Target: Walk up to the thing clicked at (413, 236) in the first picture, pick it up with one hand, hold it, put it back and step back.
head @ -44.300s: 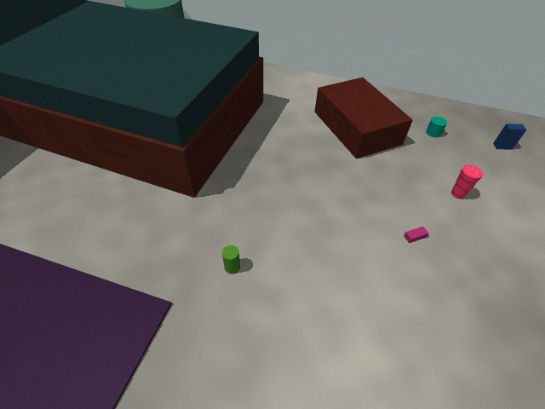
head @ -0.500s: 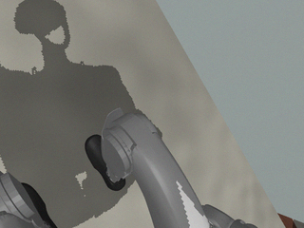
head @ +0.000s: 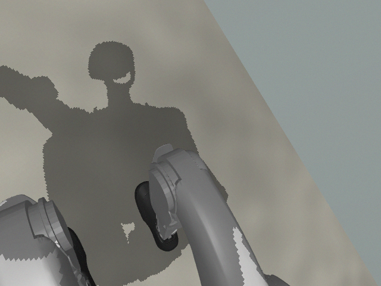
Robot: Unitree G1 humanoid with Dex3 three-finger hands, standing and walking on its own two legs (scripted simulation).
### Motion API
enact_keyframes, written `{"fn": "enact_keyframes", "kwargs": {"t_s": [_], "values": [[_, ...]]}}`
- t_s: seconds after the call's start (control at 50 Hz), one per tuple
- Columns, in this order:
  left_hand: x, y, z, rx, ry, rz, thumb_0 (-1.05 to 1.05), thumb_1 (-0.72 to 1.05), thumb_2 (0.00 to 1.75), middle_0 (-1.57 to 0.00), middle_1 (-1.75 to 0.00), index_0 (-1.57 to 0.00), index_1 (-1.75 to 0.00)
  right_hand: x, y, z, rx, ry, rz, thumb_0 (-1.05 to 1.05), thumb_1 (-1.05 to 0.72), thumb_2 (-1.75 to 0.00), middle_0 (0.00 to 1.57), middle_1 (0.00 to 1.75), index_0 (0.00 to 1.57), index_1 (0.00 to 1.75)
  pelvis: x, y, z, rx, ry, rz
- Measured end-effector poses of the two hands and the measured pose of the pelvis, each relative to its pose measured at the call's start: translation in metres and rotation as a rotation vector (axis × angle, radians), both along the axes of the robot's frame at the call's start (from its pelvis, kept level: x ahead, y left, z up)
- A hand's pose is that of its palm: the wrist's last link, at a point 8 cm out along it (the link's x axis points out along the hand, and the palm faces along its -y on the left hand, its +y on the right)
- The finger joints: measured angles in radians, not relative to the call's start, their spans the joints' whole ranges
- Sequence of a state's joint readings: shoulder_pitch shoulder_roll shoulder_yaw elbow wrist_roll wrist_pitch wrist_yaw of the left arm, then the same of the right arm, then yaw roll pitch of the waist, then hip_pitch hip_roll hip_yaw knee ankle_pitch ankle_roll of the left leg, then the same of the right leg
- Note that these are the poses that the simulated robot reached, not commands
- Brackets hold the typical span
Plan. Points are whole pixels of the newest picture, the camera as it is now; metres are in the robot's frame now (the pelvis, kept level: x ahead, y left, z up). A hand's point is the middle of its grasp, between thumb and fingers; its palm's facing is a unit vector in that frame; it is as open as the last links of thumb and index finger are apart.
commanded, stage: settle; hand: left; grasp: from above
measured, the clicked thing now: out of the picture +0.50 +0.35 -0.25
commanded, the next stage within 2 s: lift in 0.06 s
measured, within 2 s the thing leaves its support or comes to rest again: neither
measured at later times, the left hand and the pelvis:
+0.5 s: hand out of the picture +0.48 +0.34 -0.14, palm faces -0.05 -0.44 -0.89, open 7.6 cm; pelvis +0.00 -0.01 +0.00, yaw +4 degrees
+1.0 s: hand out of the picture +0.39 +0.32 +0.04, palm faces -0.10 -0.40 -0.91, open 7.7 cm; pelvis +0.01 -0.02 +0.12, yaw +10 degrees
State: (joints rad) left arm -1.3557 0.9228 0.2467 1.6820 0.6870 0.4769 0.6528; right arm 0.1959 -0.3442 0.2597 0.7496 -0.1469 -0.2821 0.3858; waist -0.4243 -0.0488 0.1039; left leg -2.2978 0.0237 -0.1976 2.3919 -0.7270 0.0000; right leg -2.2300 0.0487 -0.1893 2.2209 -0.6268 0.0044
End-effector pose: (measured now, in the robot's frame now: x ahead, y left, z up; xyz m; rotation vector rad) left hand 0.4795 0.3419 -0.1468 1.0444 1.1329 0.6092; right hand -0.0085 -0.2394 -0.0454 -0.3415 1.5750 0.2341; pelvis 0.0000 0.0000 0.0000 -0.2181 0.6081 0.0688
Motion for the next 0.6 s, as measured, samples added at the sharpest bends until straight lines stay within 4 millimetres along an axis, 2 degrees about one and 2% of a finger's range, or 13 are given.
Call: {"fn": "enact_keyframes", "kwargs": {"t_s": [0.22, 0.4, 0.5, 0.6], "values": [[0.001, -0.002, 0.023, -0.001, -0.011, 0.025, 0.01, 0.30, 0.42, -0.85, -0.44, -0.85, -0.44, 0.005, -0.013, -0.010, -0.006, -0.020, -0.010, 0.00, -0.91, -0.90, 0.20, 0.30, 0.20, 0.30, 0.001, -0.004, 0.001, 0.032, 0.016, 0.008], [-0.002, -0.001, 0.042, -0.019, -0.013, 0.044, 0.01, 0.31, 0.34, -0.86, -0.48, -0.87, -0.46, 0.003, -0.021, -0.018, -0.012, -0.014, -0.048, 0.00, -0.92, -0.90, 0.20, 0.30, 0.20, 0.30, 0.003, -0.005, 0.001, 0.053, 0.034, 0.011], [-0.008, 0.004, 0.063, -0.020, -0.031, 0.051, 0.01, 0.31, 0.33, -0.85, -0.49, -0.87, -0.46, 0.008, -0.023, -0.025, -0.008, -0.026, -0.081, 0.00, -0.93, -0.90, 0.20, 0.30, 0.20, 0.30, 0.004, -0.005, 0.004, 0.067, 0.045, 0.018], [-0.019, 0.009, 0.093, 0.001, -0.035, 0.033, 0.01, 0.31, 0.35, -0.85, -0.49, -0.87, -0.47, 0.024, -0.024, -0.032, 0.003, -0.073, -0.111, 0.00, -0.93, -0.90, 0.20, 0.30, 0.20, 0.30, 0.005, -0.005, 0.013, 0.086, 0.052, 0.027]]}}
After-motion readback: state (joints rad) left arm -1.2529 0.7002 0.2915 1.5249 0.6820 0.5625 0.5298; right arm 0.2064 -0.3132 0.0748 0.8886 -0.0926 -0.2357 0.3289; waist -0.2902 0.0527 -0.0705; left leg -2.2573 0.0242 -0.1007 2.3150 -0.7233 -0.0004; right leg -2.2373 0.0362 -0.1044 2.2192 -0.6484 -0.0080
